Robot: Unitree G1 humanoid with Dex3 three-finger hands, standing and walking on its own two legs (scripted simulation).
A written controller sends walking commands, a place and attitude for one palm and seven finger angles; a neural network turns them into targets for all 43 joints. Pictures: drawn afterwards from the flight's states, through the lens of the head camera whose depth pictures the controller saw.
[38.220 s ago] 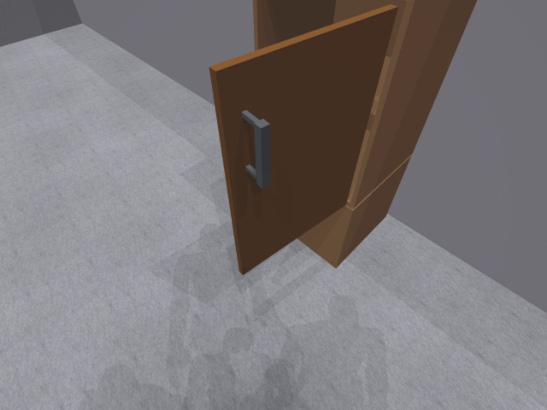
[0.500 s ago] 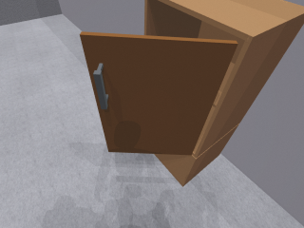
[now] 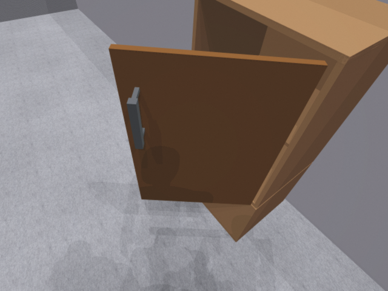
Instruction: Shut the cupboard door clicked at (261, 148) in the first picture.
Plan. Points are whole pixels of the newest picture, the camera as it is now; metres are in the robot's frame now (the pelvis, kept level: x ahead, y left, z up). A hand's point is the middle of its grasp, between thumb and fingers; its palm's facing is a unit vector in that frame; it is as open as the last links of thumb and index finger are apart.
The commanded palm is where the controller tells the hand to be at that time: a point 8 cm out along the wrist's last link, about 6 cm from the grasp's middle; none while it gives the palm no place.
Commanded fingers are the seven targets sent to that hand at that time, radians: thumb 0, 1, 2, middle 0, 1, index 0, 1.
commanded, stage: come to a stop and stand still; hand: left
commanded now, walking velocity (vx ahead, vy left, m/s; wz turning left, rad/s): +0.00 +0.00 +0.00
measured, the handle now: (138, 119) +0.44 +0.17 +0.10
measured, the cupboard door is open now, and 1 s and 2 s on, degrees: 51 51 51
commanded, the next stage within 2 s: look again from close up in 0.18 s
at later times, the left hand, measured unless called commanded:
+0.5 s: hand out of the picture +0.01 +0.18 -0.18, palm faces +0.00 -0.98 -0.19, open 7.4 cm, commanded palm none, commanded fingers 0.00 0.90 0.90 -0.20 -0.30 -0.20 -0.30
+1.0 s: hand out of the picture +0.06 +0.19 -0.15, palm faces +0.16 -0.96 -0.24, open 7.3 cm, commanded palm +0.08 +0.21 -0.06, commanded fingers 0.00 0.90 0.90 -0.27 -0.38 -0.27 -0.38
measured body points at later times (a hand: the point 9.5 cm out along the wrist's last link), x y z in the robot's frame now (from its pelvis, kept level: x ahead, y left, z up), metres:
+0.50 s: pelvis +0.00 +0.01 +0.00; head +0.02 +0.02 +0.45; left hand +0.01 +0.23 -0.17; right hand +0.00 -0.22 -0.15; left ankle -0.04 +0.03 -0.74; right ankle -0.04 -0.16 -0.73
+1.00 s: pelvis -0.01 +0.00 +0.00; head +0.02 +0.02 +0.45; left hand +0.05 +0.24 -0.13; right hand +0.01 -0.23 -0.13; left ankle -0.04 +0.03 -0.74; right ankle -0.07 -0.15 -0.68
